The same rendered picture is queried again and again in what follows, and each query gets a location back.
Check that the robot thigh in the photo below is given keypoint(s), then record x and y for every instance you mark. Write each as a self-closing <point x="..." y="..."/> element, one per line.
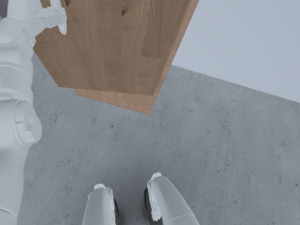
<point x="99" y="206"/>
<point x="173" y="208"/>

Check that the cupboard door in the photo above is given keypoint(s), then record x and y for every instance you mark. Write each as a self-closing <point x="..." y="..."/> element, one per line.
<point x="118" y="46"/>

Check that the right robot thigh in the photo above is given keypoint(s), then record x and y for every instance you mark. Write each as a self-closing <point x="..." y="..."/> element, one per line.
<point x="173" y="208"/>

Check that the robot left hand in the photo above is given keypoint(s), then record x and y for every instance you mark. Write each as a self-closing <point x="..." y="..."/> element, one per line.
<point x="37" y="17"/>

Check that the robot left forearm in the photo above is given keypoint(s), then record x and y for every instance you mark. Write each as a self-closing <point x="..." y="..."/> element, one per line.
<point x="16" y="68"/>

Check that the left robot thigh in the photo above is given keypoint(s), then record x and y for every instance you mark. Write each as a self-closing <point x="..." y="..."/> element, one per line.
<point x="99" y="206"/>

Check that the left robot upper arm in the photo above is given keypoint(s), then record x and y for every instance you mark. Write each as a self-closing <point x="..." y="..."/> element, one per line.
<point x="19" y="129"/>

